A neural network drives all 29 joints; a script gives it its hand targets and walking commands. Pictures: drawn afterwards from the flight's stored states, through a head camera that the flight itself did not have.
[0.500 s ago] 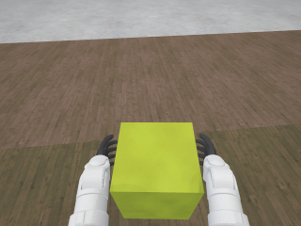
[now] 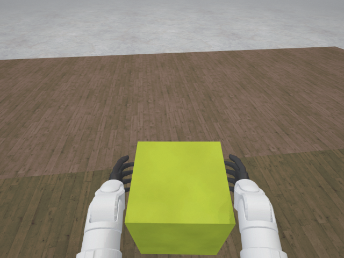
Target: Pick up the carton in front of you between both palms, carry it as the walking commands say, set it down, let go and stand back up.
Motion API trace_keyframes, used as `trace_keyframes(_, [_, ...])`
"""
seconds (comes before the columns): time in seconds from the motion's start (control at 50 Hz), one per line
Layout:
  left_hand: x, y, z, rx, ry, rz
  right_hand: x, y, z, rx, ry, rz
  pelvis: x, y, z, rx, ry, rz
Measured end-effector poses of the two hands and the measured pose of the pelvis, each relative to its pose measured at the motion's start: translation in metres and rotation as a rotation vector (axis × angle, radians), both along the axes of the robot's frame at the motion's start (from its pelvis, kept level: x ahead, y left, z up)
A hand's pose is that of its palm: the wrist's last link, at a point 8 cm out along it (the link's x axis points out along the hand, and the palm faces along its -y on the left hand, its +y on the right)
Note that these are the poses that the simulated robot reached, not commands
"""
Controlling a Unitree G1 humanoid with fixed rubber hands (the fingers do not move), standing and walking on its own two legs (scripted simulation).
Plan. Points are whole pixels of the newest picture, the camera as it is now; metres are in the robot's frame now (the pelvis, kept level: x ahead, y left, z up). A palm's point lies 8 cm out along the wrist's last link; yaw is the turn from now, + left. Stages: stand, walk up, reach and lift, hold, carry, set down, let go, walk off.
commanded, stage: hold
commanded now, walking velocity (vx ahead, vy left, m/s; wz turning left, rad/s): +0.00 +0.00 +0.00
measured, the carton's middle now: (178, 200) +0.29 -0.01 -0.03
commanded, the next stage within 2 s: carry in 0.60 s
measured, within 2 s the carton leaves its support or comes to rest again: neither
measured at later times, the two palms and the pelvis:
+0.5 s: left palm (115, 186) +0.28 +0.15 +0.06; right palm (242, 184) +0.29 -0.15 +0.06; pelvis -0.01 +0.00 +0.00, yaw +0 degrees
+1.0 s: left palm (114, 144) +0.38 +0.16 +0.10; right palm (230, 144) +0.38 -0.14 +0.10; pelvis +0.11 +0.01 +0.00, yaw +0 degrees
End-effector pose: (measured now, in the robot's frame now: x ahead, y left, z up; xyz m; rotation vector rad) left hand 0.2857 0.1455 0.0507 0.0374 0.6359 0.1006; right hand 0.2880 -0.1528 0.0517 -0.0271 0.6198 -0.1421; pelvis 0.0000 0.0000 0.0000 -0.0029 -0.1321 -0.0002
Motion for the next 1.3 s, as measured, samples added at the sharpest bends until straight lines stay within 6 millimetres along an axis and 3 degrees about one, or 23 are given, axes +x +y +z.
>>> trace_keyframes(0.16, [-0.012, 0.002, 0.002, 0.000, 0.015, 0.013, -0.008, 0.002, 0.002, -0.001, 0.014, 0.012, -0.008, -0.002, -0.002, 0.000, -0.031, 0.002])
trace_keyframes(0.38, [-0.009, -0.001, 0.005, -0.026, 0.005, 0.025, -0.006, -0.001, 0.006, 0.019, 0.004, -0.007, -0.016, -0.005, -0.004, 0.000, -0.034, 0.003])
trace_keyframes(0.6, [-0.002, 0.000, 0.006, -0.008, 0.008, 0.015, 0.001, 0.000, 0.005, 0.013, 0.006, -0.001, -0.007, -0.003, -0.002, 0.000, -0.003, 0.004])
trace_keyframes(0.74, [0.017, 0.007, 0.013, -0.030, -0.022, 0.022, 0.017, 0.007, 0.014, 0.024, -0.024, -0.016, 0.012, 0.005, -0.007, -0.011, 0.115, 0.033])
trace_keyframes(0.88, [0.050, 0.025, 0.031, -0.046, -0.031, 0.050, 0.054, 0.025, 0.032, 0.063, -0.035, -0.031, 0.053, 0.022, -0.005, -0.013, 0.185, -0.005])
trace_keyframes(1.02, [0.099, 0.012, 0.047, -0.059, -0.039, 0.055, 0.099, 0.012, 0.046, 0.079, -0.042, -0.048, 0.116, 0.011, -0.004, -0.027, 0.225, -0.004])
trace_keyframes(1.08, [0.123, 0.003, 0.042, -0.053, -0.048, 0.057, 0.124, 0.002, 0.038, 0.094, -0.051, -0.049, 0.147, 0.002, -0.017, -0.020, 0.221, 0.020])
trace_keyframes(1.16, [0.141, 0.007, 0.028, -0.055, 0.049, 0.103, 0.154, 0.007, 0.026, 0.094, 0.049, -0.015, 0.185, -0.003, -0.012, -0.018, 0.224, 0.060])
trace_keyframes(1.22, [0.159, 0.015, 0.031, -0.062, 0.076, 0.146, 0.184, 0.015, 0.029, 0.094, 0.079, 0.020, 0.215, -0.003, -0.004, -0.003, 0.228, 0.061])
trace_keyframes(1.3, [0.203, 0.024, 0.042, -0.061, 0.054, 0.164, 0.234, 0.025, 0.038, 0.103, 0.059, 0.036, 0.261, 0.003, 0.000, 0.016, 0.235, 0.056])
